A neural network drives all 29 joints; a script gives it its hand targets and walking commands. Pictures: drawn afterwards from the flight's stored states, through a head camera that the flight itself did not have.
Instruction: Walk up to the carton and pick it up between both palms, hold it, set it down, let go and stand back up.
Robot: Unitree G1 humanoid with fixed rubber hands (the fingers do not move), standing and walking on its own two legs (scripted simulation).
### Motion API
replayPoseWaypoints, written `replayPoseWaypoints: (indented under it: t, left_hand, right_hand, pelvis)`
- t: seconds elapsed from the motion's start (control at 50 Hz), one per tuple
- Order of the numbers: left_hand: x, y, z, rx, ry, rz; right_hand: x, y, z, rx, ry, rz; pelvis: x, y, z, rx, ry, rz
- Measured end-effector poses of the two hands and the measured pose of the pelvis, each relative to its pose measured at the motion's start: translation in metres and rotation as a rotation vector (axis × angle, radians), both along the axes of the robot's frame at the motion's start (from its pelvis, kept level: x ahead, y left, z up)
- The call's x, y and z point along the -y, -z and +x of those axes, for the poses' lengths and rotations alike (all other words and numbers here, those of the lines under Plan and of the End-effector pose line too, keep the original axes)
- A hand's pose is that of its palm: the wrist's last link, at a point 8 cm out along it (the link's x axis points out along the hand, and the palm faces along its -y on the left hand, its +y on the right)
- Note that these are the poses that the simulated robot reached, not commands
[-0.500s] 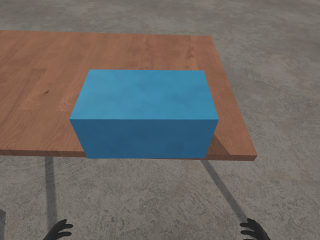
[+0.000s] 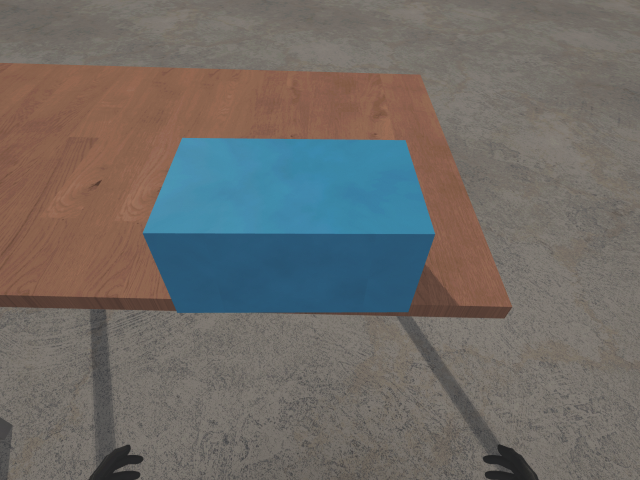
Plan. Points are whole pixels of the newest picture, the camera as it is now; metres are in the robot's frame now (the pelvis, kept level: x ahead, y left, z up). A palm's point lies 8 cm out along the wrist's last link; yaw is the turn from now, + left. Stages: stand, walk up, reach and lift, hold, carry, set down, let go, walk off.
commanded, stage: walk up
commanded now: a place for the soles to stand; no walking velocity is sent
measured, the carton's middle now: (294, 224) +0.42 +0.04 +0.10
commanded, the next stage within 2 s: reach and lift in 0.10 s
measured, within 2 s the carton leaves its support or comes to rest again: neither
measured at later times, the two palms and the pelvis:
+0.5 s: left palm (123, 424) +0.20 +0.25 -0.04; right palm (544, 459) +0.16 -0.27 -0.05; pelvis +0.01 -0.02 +0.01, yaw +0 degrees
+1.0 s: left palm (58, 411) +0.18 +0.28 +0.05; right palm (530, 415) +0.18 -0.23 +0.04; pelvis +0.01 -0.01 +0.03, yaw +0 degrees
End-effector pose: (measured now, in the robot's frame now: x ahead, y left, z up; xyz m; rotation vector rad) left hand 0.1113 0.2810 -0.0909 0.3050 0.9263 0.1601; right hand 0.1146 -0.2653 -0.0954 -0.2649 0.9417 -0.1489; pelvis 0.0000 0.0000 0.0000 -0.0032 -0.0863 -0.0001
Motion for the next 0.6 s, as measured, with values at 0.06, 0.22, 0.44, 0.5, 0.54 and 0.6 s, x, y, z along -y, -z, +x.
replayPoseWaypoints:
  t: [0.06,0.22,0.44,0.5,0.54,0.6]
  left_hand:
    - [-0.001,0.000,-0.002,-0.007,-0.001,0.004]
    - [-0.004,-0.001,0.002,-0.106,-0.050,0.036]
    - [0.017,-0.040,0.078,0.072,-0.009,0.031]
    - [0.029,-0.048,0.088,0.128,0.009,-0.007]
    - [0.035,-0.051,0.090,0.153,0.014,-0.035]
    - [0.039,-0.054,0.086,0.174,0.007,-0.062]
  right_hand:
    - [0.000,0.001,-0.001,-0.005,0.000,0.002]
    - [0.000,0.000,0.005,0.049,-0.030,0.009]
    - [0.006,-0.018,0.026,0.135,-0.055,0.005]
    - [0.004,-0.049,0.048,0.241,-0.085,-0.014]
    - [0.005,-0.071,0.062,0.307,-0.103,-0.035]
    - [0.006,-0.096,0.077,0.367,-0.112,-0.064]
  pelvis:
    - [0.000,0.000,0.000,0.000,0.000,0.000]
    - [0.000,0.000,0.002,-0.002,0.001,-0.001]
    - [0.009,-0.003,0.008,-0.013,0.002,0.008]
    - [0.015,-0.008,0.011,-0.018,0.002,0.016]
    - [0.019,-0.011,0.013,-0.019,0.002,0.021]
    - [0.022,-0.016,0.015,-0.022,0.002,0.025]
